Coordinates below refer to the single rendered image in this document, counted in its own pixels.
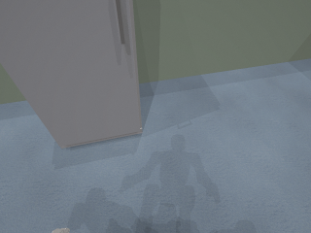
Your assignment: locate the fridge door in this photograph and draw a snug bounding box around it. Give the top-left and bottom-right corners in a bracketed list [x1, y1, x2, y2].
[0, 0, 140, 147]

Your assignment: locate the handle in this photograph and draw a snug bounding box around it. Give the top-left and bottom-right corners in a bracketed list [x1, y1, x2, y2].
[115, 0, 125, 45]

